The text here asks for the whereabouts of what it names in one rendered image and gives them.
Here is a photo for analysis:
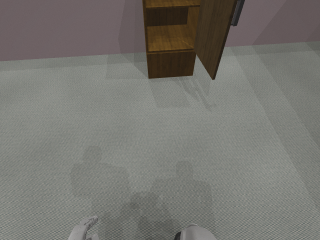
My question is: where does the cupboard door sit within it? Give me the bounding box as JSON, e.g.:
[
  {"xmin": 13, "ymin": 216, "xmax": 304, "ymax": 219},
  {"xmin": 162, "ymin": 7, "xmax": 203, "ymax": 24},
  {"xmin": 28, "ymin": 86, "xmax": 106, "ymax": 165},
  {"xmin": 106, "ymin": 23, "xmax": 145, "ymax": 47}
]
[{"xmin": 193, "ymin": 0, "xmax": 238, "ymax": 80}]

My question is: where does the robot left hand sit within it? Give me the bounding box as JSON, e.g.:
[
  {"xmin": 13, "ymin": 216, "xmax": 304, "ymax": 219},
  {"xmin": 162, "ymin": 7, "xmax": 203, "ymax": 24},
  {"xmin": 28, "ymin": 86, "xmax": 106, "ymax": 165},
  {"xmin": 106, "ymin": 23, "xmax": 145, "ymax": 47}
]
[{"xmin": 67, "ymin": 215, "xmax": 99, "ymax": 240}]

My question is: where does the handle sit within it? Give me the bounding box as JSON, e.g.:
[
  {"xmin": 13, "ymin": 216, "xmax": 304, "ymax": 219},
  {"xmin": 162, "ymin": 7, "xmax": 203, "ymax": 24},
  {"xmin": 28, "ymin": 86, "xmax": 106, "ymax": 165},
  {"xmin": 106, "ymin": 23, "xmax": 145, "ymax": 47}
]
[{"xmin": 231, "ymin": 0, "xmax": 245, "ymax": 27}]

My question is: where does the right robot thigh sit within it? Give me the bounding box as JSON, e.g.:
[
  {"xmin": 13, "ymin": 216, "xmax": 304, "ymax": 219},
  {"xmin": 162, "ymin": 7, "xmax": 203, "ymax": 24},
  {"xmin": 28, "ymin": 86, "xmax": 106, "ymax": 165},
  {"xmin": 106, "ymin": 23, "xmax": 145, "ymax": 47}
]
[{"xmin": 180, "ymin": 226, "xmax": 217, "ymax": 240}]

